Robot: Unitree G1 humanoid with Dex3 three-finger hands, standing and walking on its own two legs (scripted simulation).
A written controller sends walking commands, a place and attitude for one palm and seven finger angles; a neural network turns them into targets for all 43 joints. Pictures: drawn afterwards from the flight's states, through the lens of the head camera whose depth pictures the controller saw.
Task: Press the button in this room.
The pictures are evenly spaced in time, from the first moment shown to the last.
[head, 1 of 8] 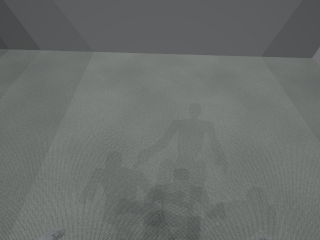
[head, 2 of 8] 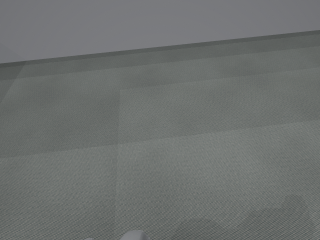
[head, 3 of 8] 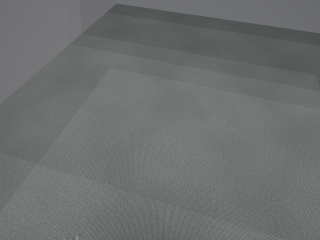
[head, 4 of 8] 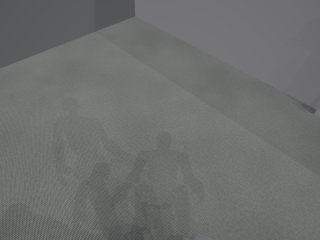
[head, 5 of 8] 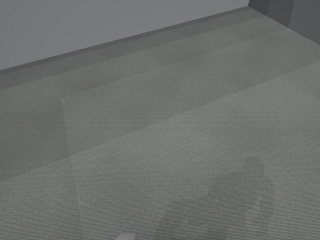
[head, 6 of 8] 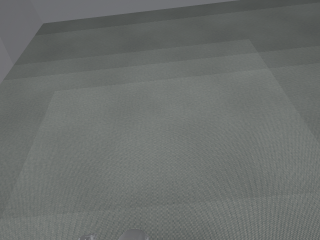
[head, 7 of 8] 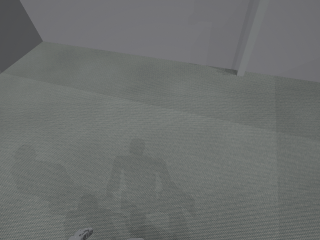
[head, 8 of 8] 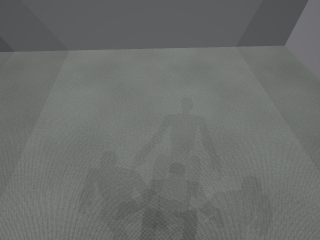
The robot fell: no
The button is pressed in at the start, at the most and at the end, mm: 0 0 0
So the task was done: no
